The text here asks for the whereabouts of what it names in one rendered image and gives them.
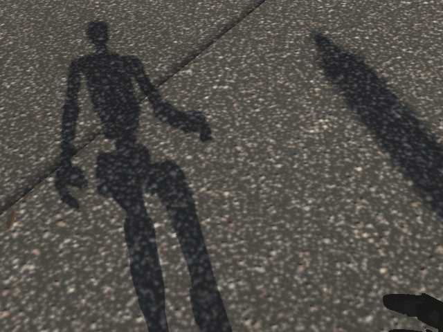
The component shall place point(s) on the robot right hand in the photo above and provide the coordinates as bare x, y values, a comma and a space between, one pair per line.
426, 308

